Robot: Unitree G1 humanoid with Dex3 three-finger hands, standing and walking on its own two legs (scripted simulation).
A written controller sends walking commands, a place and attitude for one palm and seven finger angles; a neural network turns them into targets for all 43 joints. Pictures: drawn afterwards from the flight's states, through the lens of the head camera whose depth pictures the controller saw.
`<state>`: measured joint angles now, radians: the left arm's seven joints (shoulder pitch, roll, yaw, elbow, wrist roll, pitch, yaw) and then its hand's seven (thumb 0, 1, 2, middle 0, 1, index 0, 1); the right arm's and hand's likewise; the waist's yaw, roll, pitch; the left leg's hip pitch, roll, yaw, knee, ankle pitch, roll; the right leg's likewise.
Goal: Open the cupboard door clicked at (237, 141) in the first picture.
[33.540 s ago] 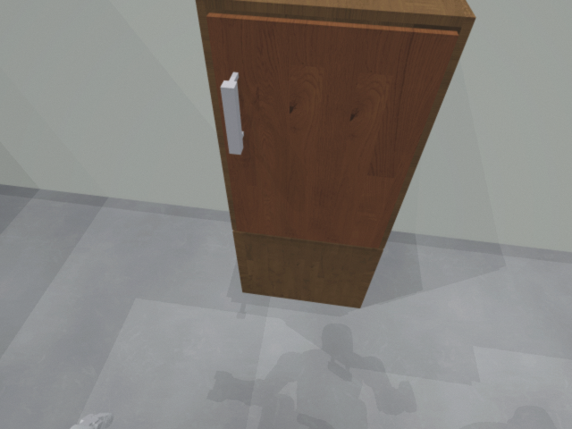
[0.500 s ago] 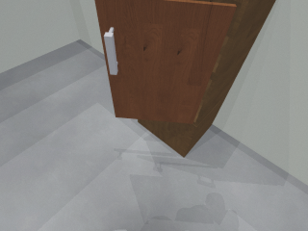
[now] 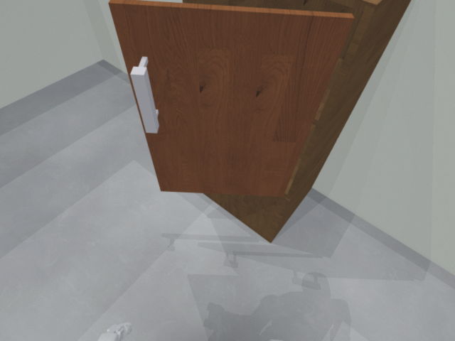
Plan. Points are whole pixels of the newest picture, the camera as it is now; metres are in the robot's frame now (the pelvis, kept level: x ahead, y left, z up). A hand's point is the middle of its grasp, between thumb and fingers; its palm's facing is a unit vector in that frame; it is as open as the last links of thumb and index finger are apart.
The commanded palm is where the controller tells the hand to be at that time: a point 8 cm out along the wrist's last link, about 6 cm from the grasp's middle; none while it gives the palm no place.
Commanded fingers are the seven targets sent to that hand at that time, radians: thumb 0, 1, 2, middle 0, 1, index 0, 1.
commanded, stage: come to a stop and stand still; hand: left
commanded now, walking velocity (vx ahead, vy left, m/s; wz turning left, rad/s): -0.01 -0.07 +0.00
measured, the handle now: (148, 96) +0.56 +0.19 +0.09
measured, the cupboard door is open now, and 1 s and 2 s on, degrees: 37 37 37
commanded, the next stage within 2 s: look again from close up in 0.72 s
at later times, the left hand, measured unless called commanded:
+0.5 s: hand out of the picture -0.01 +0.16 -0.16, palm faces -0.01 -0.98 -0.20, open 7.4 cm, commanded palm none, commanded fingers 0.00 0.90 0.90 -0.20 -0.30 -0.20 -0.30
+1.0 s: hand out of the picture -0.01 +0.14 -0.17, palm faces -0.03 -0.98 -0.20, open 7.3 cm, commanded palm none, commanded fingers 0.00 0.90 0.90 -0.20 -0.30 -0.20 -0.30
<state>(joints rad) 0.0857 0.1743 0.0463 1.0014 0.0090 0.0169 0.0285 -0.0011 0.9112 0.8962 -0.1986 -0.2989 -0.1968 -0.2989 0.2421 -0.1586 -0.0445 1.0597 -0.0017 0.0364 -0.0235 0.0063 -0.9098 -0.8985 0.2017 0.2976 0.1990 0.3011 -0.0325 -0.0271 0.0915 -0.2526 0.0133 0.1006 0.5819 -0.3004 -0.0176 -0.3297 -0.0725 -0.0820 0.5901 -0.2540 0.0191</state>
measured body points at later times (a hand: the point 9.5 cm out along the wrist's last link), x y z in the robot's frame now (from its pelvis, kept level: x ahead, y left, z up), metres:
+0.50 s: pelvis -0.02 -0.02 +0.01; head +0.00 -0.02 +0.46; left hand +0.00 +0.21 -0.14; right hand +0.00 -0.25 -0.15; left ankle -0.01 +0.09 -0.73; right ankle -0.07 -0.14 -0.73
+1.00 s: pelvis -0.02 -0.02 +0.01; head +0.01 -0.03 +0.46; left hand -0.01 +0.20 -0.15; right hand -0.02 -0.25 -0.15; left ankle -0.01 +0.09 -0.73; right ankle -0.07 -0.14 -0.73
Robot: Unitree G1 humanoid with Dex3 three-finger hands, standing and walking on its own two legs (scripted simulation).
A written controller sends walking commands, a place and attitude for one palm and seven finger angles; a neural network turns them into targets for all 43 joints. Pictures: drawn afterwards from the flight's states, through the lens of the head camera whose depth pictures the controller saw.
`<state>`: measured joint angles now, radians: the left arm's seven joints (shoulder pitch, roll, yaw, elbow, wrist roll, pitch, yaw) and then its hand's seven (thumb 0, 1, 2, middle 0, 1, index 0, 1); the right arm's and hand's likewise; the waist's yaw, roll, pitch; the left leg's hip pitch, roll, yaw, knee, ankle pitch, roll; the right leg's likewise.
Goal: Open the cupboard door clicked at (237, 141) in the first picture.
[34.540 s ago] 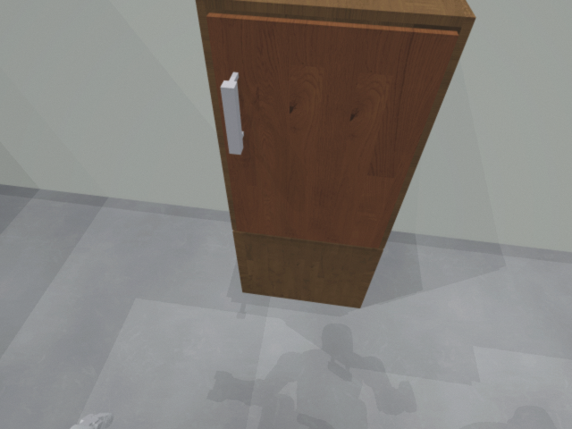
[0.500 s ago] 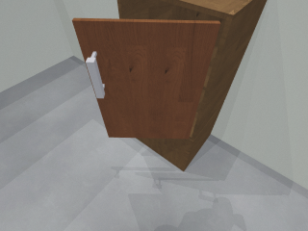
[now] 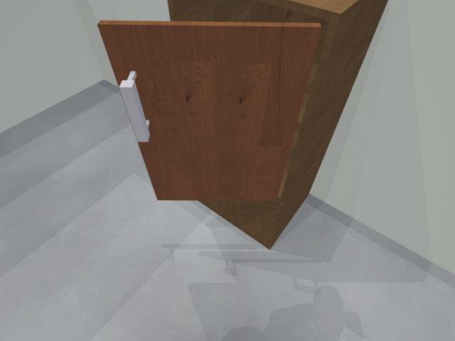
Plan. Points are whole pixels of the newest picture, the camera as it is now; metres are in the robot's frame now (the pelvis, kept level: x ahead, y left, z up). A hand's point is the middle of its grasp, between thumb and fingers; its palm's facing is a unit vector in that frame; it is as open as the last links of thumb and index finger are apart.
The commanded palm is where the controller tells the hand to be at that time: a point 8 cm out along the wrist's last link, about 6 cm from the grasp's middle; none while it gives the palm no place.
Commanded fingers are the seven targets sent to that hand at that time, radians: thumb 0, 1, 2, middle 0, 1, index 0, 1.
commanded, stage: look again from close up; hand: left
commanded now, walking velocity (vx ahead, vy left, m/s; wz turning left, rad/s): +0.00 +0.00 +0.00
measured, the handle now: (138, 107) +0.57 +0.23 +0.08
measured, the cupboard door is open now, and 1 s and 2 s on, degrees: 37 37 37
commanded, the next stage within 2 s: raise the hand with hooked fingers in 0.30 s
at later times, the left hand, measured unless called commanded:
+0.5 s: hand out of the picture +0.10 +0.21 -0.11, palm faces +0.20 -0.95 -0.22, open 7.4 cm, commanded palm +0.10 +0.26 -0.06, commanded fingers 0.00 0.76 0.84 -0.21 -0.39 -0.21 -0.39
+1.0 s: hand (95, 321) +0.16 +0.22 -0.01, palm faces +0.06 -1.00 -0.06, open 9.7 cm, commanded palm +0.13 +0.28 +0.00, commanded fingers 0.00 0.18 0.59 -0.25 -0.76 -0.25 -0.76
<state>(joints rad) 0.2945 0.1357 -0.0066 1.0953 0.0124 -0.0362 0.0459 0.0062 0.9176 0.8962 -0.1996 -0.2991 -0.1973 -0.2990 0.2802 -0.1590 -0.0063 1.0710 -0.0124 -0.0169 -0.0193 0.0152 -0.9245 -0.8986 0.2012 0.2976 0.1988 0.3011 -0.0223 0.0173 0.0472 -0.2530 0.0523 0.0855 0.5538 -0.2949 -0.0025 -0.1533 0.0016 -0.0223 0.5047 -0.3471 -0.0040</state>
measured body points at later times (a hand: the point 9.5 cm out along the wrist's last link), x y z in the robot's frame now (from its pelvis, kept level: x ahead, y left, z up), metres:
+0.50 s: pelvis +0.00 +0.01 +0.00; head +0.01 +0.02 +0.45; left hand +0.09 +0.26 -0.09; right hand +0.06 -0.22 -0.13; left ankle +0.00 +0.12 -0.73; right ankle -0.05 -0.11 -0.73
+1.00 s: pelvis -0.05 -0.03 -0.07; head +0.00 -0.01 +0.38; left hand +0.15 +0.27 +0.00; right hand +0.16 -0.25 -0.13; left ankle +0.00 +0.12 -0.73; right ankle -0.05 -0.12 -0.73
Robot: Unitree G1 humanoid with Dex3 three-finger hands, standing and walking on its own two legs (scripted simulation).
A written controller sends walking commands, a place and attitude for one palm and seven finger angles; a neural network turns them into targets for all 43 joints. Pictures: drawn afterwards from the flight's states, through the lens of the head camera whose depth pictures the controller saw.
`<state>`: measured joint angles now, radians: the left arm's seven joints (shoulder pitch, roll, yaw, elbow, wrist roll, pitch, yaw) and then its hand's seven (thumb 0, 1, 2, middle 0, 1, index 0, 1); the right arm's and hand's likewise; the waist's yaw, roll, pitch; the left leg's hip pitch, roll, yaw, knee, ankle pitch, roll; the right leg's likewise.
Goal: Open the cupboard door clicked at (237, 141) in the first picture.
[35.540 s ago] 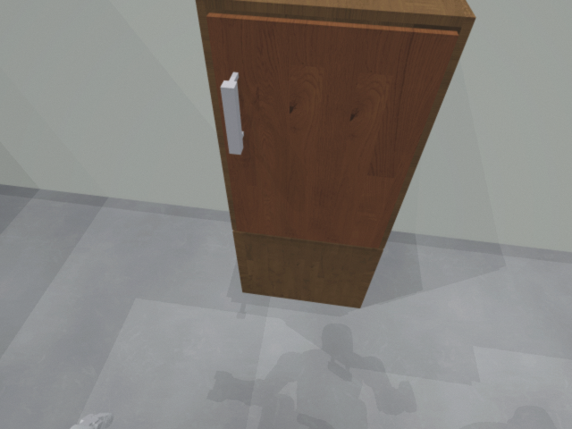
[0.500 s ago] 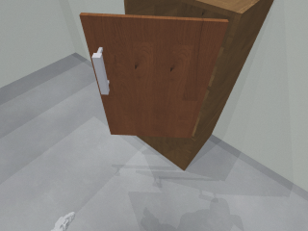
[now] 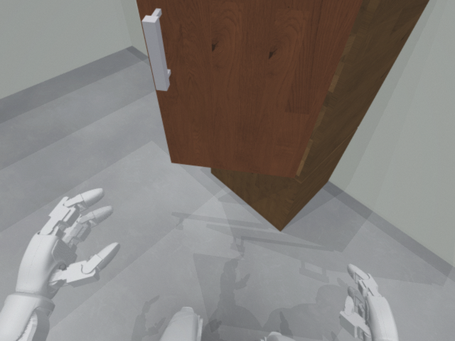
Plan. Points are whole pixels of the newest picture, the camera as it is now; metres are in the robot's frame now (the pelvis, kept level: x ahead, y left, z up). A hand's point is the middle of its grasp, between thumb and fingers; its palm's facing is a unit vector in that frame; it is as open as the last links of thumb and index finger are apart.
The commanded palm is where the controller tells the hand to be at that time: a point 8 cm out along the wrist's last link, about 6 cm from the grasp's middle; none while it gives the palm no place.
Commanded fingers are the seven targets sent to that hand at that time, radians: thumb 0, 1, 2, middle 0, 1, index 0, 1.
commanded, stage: raise the hand with hooked fingers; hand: left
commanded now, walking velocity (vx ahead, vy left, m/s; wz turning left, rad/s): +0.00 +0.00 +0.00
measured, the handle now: (160, 51) +0.64 +0.21 +0.15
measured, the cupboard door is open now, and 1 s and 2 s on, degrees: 37 37 37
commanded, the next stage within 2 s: move the hooked fingers beside the handle in 1.50 s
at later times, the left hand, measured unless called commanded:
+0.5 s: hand (63, 211) +0.27 +0.27 +0.11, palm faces -0.02 -1.00 -0.05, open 12.6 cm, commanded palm +0.24 +0.32 +0.12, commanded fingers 0.00 -0.41 0.34 -0.29 -1.14 -0.29 -1.14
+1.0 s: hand (33, 163) +0.30 +0.30 +0.17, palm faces +0.00 -1.00 -0.04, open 14.0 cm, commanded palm +0.28 +0.35 +0.18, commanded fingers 0.00 -0.50 0.30 -0.30 -1.20 -0.30 -1.20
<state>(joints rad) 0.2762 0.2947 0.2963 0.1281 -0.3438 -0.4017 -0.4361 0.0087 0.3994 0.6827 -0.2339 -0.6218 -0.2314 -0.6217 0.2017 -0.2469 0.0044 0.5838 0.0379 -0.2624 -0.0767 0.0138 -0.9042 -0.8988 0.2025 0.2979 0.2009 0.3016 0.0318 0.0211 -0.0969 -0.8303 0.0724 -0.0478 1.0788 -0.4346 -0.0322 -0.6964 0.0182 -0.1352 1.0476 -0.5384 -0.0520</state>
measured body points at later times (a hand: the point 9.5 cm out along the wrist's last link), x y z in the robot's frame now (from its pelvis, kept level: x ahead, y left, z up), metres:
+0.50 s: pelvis +0.01 +0.04 +0.03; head +0.05 +0.04 +0.48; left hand +0.26 +0.33 +0.12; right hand +0.17 -0.22 -0.03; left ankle +0.06 +0.14 -0.66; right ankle +0.00 -0.09 -0.66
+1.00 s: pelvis +0.01 +0.03 +0.05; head +0.03 +0.03 +0.50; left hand +0.30 +0.36 +0.17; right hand +0.18 -0.21 -0.02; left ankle +0.06 +0.14 -0.66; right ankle +0.00 -0.09 -0.66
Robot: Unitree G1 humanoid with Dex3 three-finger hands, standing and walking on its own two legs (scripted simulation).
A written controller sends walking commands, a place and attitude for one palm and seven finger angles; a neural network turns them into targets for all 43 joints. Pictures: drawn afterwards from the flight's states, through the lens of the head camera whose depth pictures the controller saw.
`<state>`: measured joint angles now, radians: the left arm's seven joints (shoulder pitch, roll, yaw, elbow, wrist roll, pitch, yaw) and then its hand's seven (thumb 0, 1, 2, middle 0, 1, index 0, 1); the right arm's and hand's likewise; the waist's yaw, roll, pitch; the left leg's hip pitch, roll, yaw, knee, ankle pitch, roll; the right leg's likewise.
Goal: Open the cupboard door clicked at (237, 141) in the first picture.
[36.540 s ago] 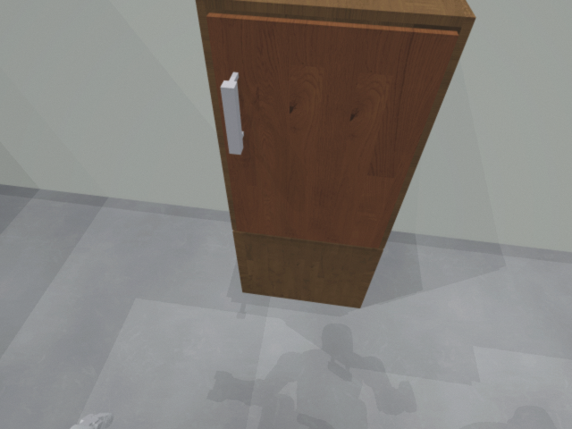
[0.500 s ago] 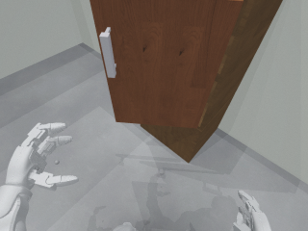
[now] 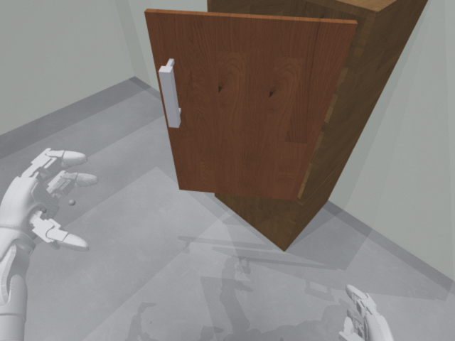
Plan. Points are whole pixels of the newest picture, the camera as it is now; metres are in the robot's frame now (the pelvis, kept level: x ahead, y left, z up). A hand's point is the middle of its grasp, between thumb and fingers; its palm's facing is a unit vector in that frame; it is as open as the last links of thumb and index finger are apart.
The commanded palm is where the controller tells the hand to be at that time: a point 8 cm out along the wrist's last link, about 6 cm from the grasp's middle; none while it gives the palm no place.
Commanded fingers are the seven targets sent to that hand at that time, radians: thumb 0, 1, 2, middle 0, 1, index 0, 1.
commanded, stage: raise the hand with hooked fingers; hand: left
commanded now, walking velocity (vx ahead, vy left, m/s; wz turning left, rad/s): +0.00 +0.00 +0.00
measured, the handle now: (172, 93) +0.62 +0.19 +0.10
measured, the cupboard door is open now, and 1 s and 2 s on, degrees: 37 37 37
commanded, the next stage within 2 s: move the hooked fingers beside the handle in 0.50 s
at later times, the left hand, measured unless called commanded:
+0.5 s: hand (86, 199) +0.29 +0.25 +0.12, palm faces +0.01 -1.00 -0.02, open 14.0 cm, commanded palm +0.26 +0.30 +0.12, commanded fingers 0.00 -0.50 0.30 -0.30 -1.20 -0.30 -1.20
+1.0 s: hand (107, 164) +0.37 +0.25 +0.12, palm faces -0.02 -1.00 +0.02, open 14.0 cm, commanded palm +0.35 +0.30 +0.12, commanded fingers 0.00 -0.50 0.30 -0.30 -1.20 -0.30 -1.20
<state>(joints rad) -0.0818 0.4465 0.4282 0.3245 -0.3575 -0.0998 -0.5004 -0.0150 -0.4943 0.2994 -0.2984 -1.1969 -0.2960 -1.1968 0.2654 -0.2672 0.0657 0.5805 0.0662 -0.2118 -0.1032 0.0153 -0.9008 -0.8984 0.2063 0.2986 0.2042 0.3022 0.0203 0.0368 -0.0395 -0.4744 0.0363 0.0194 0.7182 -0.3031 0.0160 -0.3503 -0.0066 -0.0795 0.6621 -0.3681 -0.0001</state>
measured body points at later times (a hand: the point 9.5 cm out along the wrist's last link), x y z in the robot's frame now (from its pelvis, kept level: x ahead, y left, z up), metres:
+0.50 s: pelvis +0.00 -0.02 +0.00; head +0.01 -0.03 +0.45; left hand +0.29 +0.31 +0.12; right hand +0.16 -0.26 -0.07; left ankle +0.04 +0.11 -0.72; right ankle -0.02 -0.12 -0.72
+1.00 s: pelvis -0.01 -0.01 +0.00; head +0.02 -0.01 +0.45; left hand +0.36 +0.30 +0.12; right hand +0.12 -0.27 -0.09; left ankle +0.04 +0.11 -0.72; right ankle -0.02 -0.12 -0.72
